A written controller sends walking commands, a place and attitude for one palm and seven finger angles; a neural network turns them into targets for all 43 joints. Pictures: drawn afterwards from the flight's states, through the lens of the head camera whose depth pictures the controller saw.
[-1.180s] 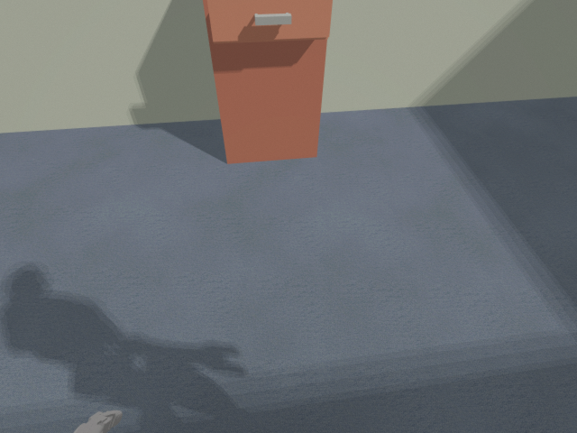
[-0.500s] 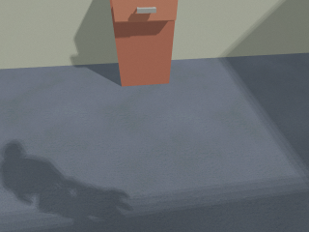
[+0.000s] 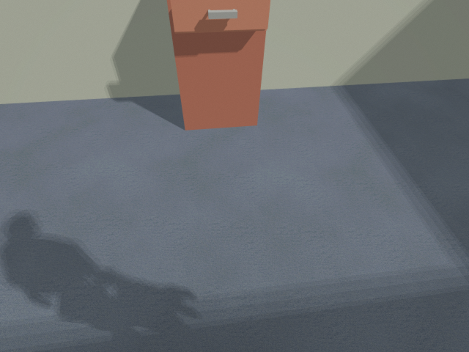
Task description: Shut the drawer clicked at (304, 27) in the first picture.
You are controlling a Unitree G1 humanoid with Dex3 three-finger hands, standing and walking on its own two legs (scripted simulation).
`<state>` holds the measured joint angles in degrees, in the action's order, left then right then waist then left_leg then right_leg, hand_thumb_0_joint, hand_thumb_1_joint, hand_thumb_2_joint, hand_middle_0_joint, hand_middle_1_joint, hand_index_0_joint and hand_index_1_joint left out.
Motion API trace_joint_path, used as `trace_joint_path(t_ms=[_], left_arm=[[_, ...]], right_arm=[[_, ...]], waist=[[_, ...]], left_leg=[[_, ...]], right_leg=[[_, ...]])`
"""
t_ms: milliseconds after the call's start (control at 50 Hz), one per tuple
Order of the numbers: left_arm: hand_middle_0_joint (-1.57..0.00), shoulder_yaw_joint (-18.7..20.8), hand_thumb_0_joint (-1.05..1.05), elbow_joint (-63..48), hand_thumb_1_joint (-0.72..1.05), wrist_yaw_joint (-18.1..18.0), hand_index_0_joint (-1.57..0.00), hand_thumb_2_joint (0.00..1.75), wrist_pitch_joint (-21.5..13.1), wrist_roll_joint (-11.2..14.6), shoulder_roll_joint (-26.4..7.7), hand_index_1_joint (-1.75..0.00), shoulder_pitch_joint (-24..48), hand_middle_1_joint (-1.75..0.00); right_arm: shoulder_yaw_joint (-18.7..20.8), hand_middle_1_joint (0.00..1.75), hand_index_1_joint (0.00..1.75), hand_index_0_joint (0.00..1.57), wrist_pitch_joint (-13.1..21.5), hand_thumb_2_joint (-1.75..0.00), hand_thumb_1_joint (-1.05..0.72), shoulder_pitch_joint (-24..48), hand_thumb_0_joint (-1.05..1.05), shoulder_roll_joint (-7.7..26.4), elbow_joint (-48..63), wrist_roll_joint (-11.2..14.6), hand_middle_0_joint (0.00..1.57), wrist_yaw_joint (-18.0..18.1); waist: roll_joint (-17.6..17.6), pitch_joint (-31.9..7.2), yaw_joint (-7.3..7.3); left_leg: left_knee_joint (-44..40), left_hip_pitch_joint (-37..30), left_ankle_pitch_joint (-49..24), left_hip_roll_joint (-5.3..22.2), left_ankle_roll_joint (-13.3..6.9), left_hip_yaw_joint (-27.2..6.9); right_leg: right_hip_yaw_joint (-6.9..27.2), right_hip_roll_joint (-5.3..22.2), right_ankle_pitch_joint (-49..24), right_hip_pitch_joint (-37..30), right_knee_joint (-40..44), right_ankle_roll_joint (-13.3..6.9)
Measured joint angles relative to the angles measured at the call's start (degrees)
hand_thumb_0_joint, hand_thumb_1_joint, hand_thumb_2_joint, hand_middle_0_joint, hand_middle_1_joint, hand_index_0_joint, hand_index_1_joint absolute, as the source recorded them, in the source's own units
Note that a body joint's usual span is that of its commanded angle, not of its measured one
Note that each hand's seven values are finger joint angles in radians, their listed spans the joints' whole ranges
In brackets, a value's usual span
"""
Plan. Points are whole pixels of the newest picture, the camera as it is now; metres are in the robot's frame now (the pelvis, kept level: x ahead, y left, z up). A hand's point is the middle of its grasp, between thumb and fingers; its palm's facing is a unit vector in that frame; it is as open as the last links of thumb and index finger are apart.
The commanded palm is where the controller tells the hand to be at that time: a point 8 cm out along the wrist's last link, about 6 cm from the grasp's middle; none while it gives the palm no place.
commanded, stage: look at it before walking up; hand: left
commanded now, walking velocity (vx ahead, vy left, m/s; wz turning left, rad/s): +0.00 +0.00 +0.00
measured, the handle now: (222, 12) +1.49 +0.14 +0.02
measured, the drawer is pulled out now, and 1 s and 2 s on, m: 0.13 0.13 0.13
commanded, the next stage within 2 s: walk to a spot facing it in 0.26 s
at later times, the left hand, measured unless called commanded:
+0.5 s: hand out of the picture +0.07 +0.23 -0.16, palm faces -0.02 -0.95 -0.31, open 7.4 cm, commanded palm none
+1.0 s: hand (174, 351) +0.16 +0.13 -0.18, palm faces -0.11 -0.97 -0.21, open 7.4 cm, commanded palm none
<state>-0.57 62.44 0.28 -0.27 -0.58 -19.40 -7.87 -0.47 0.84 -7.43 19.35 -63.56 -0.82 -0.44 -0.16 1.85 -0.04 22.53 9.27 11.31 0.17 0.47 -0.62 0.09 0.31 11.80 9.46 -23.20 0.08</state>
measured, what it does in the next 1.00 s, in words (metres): walks ahead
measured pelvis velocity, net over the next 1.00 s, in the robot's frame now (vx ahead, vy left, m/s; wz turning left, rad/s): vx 0.16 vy -0.05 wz -0.19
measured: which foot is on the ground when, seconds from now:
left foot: down 0.00-0.84, up 0.86-1.00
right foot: down 0.00-1.00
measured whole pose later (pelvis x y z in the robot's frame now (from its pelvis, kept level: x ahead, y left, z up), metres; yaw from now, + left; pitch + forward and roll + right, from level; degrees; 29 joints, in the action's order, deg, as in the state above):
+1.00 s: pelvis +0.16 -0.05 -0.01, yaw -11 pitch -1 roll +1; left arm 1.5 60.9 -0.8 -4.9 -1.1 -9.1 -22.3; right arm 1.7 0.8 -16.7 10.5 -64.6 -1.7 -0.6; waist -0.1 2.1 -1.4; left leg 69.6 28.4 21.5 5.1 1.2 5.3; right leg -1.6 -2.6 22.9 5.1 -28.5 -4.5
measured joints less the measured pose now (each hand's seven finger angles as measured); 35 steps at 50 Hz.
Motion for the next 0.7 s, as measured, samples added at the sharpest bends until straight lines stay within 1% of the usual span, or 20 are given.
trace_joint_path(t_ms=[420, 480, 560, 620, 700], left_arm=[[-0.20, 0.1, 0.01, 0.3, 0.90, -0.3, -0.20, 0.89, 0.1, 0.0, 0.1, -0.30, -0.1, -0.30], [-0.20, 0.2, 0.01, 0.2, 0.90, -0.3, -0.20, 0.89, 0.8, -0.2, 1.2, -0.30, -2.0, -0.30], [-0.20, 0.6, 0.01, -0.1, 0.90, 0.6, -0.20, 0.89, 1.4, -0.6, 3.2, -0.30, -6.3, -0.30], [-0.20, 1.0, 0.01, -0.3, 0.90, 1.1, -0.20, 0.89, 1.2, -0.6, 4.9, -0.30, -9.4, -0.30], [-0.20, 1.6, 0.01, -0.1, 0.90, 1.3, -0.20, 0.89, 0.7, -0.6, 6.7, -0.30, -12.8, -0.30]], right_arm=[[-0.2, 0.30, 0.30, 0.21, -0.1, -0.90, -0.90, 0.8, 0.01, 0.1, 0.0, -0.1, 0.20, 0.3], [-0.3, 0.30, 0.30, 0.20, -0.6, -0.90, -0.90, -0.3, 0.01, -1.0, 0.2, -0.5, 0.20, 0.3], [-0.1, 0.30, 0.30, 0.20, -0.9, -0.90, -0.90, -3.6, 0.01, -3.1, 0.6, -0.9, 0.20, -0.1], [0.1, 0.30, 0.30, 0.20, -0.4, -0.90, -0.90, -6.3, 0.01, -4.6, 0.9, -0.8, 0.20, -0.1], [0.6, 0.30, 0.30, 0.20, 0.5, -0.90, -0.90, -9.9, 0.01, -6.4, 0.8, -0.6, 0.20, 0.1]], waist=[[0.1, -0.2, -0.35], [0.2, -1.4, -0.73], [0.2, -3.1, -1.00], [0.4, -3.1, -0.94], [-0.5, -2.8, -0.71]], left_leg=[[-0.9, -1.1, 0.1, 0.3, 0.3, -0.2], [1.1, -0.6, 1.9, 0.7, 0.4, 0.6], [5.2, 0.2, 7.0, 1.4, 0.1, 2.1], [8.5, 0.7, 8.5, 2.2, 0.1, 2.9], [12.3, 0.6, 13.2, 2.6, 0.6, 4.4]], right_leg=[[-0.2, -0.2, 0.2, -1.1, 0.9, -0.2], [0.6, -0.6, 1.6, -0.3, -1.1, -0.4], [1.9, -1.5, 5.1, 0.9, -4.7, -1.0], [2.7, -2.2, 7.2, 1.7, -8.0, -1.2], [4.2, -2.8, 11.7, 3.2, -13.4, -1.6]])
